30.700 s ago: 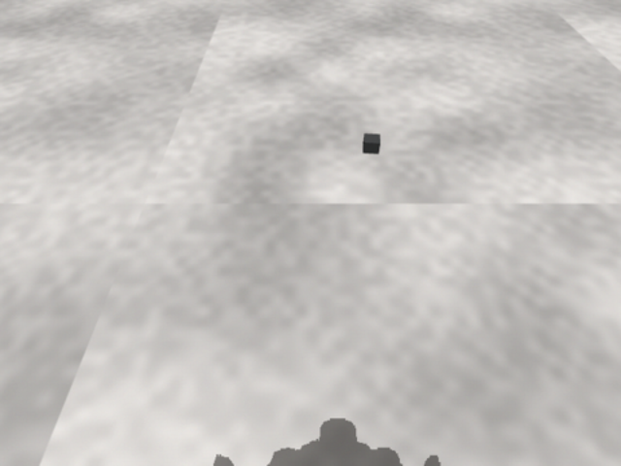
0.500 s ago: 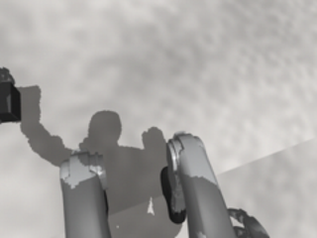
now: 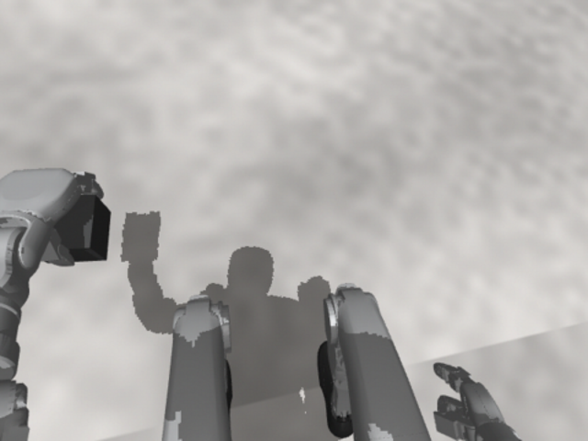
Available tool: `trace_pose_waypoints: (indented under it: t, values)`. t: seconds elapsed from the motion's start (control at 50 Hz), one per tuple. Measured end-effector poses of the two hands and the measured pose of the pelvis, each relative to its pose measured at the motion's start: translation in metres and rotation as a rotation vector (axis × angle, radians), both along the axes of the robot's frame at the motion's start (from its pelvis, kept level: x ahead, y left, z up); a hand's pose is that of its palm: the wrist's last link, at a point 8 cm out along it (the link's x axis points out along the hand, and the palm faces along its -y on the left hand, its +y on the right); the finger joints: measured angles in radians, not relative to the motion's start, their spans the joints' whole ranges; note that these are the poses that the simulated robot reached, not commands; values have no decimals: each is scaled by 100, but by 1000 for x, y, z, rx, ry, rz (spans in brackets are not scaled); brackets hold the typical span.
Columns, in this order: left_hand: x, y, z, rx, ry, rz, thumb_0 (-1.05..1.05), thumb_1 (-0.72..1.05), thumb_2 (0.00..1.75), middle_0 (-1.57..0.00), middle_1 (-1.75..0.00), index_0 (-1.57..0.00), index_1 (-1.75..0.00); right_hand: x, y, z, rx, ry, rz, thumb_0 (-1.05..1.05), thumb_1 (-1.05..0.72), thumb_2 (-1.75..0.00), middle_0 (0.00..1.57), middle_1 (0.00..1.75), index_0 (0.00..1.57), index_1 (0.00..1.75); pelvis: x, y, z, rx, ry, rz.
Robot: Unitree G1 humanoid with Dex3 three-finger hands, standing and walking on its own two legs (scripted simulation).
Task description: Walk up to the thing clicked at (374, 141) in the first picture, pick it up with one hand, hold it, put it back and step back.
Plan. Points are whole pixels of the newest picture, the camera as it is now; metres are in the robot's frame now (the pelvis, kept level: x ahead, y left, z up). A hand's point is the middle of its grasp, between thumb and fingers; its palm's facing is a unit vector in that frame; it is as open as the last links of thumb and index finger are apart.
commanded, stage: lift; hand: left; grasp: from above
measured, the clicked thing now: (71, 229) +0.41 +0.31 -0.13
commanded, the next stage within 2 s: hold in 0.90 s
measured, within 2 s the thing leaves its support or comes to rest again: neither
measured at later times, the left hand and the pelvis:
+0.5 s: hand (4, 208) +0.35 +0.26 +0.11, palm faces -0.44 -0.07 -0.89, open 10.7 cm; pelvis +0.03 -0.01 +0.18, yaw +3 degrees
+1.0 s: hand out of the picture +0.36 +0.24 +0.19, palm faces -0.45 -0.07 -0.89, open 10.7 cm; pelvis +0.06 -0.01 +0.25, yaw +2 degrees
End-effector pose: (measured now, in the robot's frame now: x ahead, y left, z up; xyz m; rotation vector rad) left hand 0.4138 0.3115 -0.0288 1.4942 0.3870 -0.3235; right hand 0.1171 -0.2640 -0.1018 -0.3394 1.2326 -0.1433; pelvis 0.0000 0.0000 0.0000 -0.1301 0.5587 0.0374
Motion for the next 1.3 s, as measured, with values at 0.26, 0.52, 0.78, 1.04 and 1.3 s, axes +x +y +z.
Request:
trace_pose_waypoints:
  t: [0.26,0.52,0.78,1.04,1.3]
  values:
    - [-36,-34,119,-24,-14,7,-1,-10,45,-73,-40,-74,-43,24,3,94,33,-113,-39,1,-89,-89,21,30,20,30,14,-7,100,47,-121,8]
    - [-54,-52,198,-4,8,31,-1,-9,48,-70,-42,-71,-45,26,-1,175,42,-181,-73,1,-89,-89,21,30,20,30,32,-10,181,80,-250,11]
    - [-50,-64,247,10,5,47,-1,-9,52,-69,-44,-70,-46,29,-4,220,62,-199,-95,1,-90,-90,21,30,20,30,48,-11,228,106,-340,4]
    - [-41,-74,278,2,14,38,0,-9,51,-67,-47,-69,-47,51,-2,246,78,-225,-95,1,-90,-89,21,30,20,30,64,-10,255,120,-392,-3]
    - [-31,-78,303,9,28,26,0,-7,50,-66,-48,-68,-47,78,-1,261,91,-265,-93,1,-90,-89,21,30,20,30,80,-11,269,128,-429,-8]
